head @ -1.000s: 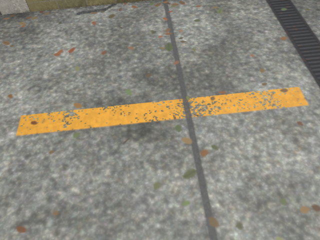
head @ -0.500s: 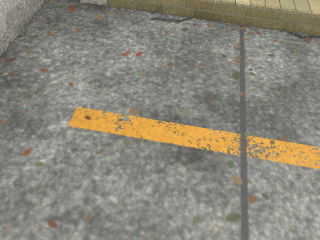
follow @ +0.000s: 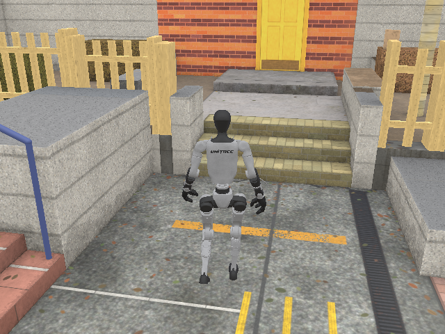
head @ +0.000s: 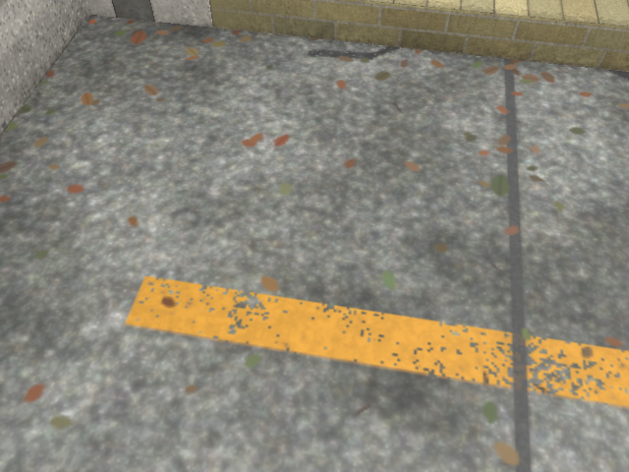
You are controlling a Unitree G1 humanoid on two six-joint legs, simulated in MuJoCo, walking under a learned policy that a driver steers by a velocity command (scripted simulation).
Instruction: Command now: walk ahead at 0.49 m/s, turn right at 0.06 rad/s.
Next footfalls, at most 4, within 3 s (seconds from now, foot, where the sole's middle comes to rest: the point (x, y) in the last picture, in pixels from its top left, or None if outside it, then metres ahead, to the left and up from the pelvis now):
0.34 left None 0.38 0.15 -0.77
0.86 right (414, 419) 0.56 -0.19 -0.77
1.36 left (401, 284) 0.90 -0.19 -0.77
1.84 right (549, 280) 0.91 -0.57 -0.77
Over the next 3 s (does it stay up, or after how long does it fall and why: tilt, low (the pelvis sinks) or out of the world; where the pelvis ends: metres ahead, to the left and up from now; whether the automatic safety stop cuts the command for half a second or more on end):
stays up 1.03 -0.57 0.01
